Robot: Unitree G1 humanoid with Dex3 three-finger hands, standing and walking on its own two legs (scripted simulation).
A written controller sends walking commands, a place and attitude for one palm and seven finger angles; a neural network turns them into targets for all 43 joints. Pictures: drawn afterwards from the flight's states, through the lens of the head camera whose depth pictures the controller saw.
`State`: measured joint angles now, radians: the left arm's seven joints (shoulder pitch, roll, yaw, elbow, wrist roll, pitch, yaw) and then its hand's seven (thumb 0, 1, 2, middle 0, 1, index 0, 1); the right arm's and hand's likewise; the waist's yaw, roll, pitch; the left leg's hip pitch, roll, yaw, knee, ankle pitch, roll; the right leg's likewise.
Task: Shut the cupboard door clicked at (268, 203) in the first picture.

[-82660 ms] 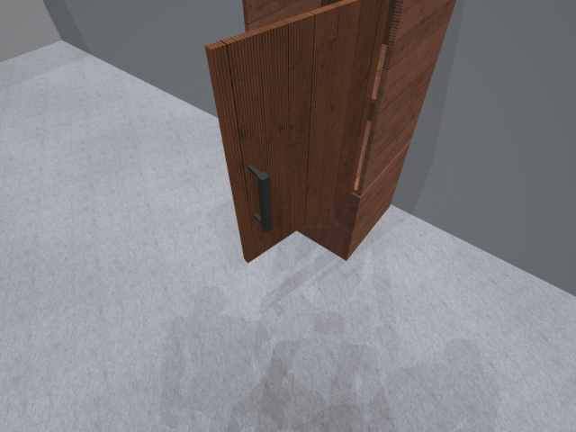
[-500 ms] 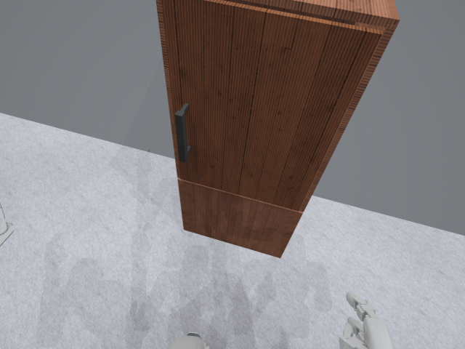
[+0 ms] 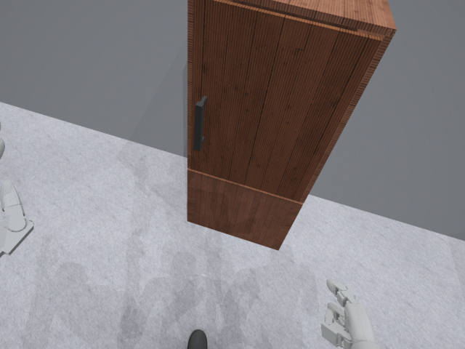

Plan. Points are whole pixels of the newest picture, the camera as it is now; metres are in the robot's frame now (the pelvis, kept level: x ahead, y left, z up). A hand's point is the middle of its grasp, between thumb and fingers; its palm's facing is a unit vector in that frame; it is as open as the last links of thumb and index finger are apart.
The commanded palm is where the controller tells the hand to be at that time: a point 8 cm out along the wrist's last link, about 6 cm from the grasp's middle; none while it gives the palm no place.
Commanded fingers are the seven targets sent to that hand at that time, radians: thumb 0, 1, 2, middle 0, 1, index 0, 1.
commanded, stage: step back with the hand held close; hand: left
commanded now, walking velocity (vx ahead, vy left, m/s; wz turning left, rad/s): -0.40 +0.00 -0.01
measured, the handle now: (201, 124) +0.74 +0.18 -0.09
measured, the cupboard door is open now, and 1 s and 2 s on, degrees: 0 0 0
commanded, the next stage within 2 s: stop stepping back and stand still in 0.08 s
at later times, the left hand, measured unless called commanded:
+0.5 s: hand out of the picture +0.06 +0.32 +0.18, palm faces +0.51 -0.83 -0.23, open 7.4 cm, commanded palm -0.02 +0.34 +0.18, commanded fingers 0.00 0.90 0.90 -0.20 -0.30 -0.20 -0.30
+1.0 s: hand out of the picture -0.08 +0.33 +0.18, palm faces +0.50 -0.79 -0.35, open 7.4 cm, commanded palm -0.14 +0.38 +0.18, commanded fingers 0.00 0.90 0.90 -0.20 -0.30 -0.20 -0.30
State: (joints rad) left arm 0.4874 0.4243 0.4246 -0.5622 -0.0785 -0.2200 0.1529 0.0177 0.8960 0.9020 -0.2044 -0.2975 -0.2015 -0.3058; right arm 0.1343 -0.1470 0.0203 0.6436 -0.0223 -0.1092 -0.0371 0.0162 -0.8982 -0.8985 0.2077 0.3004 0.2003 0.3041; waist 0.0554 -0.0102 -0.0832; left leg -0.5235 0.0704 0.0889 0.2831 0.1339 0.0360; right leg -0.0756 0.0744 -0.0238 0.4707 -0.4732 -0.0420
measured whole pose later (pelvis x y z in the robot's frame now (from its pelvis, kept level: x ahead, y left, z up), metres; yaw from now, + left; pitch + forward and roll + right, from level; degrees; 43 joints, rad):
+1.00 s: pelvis -0.28 +0.07 -0.01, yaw +0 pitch -1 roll +1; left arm 0.47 0.37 0.37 -0.46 -0.04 -0.16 0.19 0.02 0.89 0.90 -0.21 -0.30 -0.20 -0.31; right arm 0.29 -0.26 -0.02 0.65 0.00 -0.10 -0.11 0.02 -0.90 -0.90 0.21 0.30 0.20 0.30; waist 0.00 -0.02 -0.07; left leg -0.24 0.09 0.07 0.51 -0.31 0.01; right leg -0.35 -0.02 -0.12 0.68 -0.38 -0.05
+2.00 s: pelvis -0.22 +0.08 +0.01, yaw +0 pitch +1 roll -1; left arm 0.54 0.39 0.39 -0.44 -0.05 -0.16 0.17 0.02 0.89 0.90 -0.21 -0.30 -0.21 -0.31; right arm 0.22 -0.19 0.03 0.61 0.02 -0.05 -0.07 0.02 -0.90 -0.90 0.21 0.30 0.20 0.30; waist 0.00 0.02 -0.01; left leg -0.23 0.02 0.10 0.49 -0.27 0.03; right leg -0.21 0.01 -0.08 0.46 -0.26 -0.02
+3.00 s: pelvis -0.26 +0.08 +0.01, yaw +1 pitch -2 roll +0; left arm 0.30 0.23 0.01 1.15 0.01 0.01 0.01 0.01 0.92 0.90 -0.20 -0.30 -0.20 -0.30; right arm 0.31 -0.21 -0.01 1.13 -0.01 0.02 -0.01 0.01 -0.90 -0.90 0.20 0.30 0.20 0.30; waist 0.00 0.03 0.05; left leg -0.19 0.01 0.10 0.40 -0.18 0.03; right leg -0.17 0.00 -0.08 0.39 -0.19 -0.03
